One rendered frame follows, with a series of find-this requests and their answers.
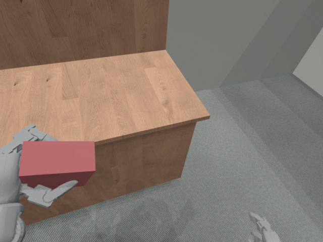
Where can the left robot hand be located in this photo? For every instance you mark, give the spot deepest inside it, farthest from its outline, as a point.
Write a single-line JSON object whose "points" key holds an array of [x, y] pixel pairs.
{"points": [[11, 187]]}

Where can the sponge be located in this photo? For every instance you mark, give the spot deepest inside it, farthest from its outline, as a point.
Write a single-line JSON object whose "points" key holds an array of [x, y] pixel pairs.
{"points": [[53, 163]]}

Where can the left robot forearm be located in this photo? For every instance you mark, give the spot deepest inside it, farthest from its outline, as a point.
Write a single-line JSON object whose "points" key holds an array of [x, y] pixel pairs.
{"points": [[12, 227]]}

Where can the table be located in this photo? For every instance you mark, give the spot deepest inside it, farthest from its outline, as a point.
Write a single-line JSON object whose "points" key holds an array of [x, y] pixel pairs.
{"points": [[97, 70]]}

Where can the right robot hand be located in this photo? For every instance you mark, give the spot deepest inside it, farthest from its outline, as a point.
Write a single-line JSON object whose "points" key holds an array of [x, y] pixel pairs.
{"points": [[264, 228]]}

